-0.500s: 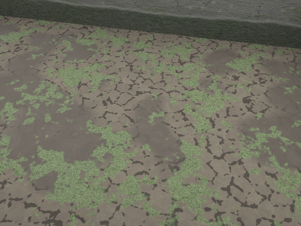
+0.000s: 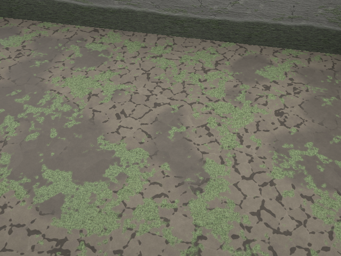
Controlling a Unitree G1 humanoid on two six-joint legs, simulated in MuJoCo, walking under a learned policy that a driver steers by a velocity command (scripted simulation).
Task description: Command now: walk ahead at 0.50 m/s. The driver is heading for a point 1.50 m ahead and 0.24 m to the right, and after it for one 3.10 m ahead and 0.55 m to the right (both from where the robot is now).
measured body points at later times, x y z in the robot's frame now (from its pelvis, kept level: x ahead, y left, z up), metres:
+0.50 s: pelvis +0.00 +0.00 +0.00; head -0.01 +0.00 +0.45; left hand +0.16 +0.22 -0.10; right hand +0.17 -0.22 -0.09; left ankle -0.06 +0.08 -0.71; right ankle +0.00 -0.11 -0.71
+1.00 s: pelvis +0.01 +0.00 +0.01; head +0.00 +0.00 +0.46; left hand +0.14 +0.21 -0.11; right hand +0.14 -0.22 -0.10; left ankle -0.06 +0.08 -0.71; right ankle +0.00 -0.11 -0.71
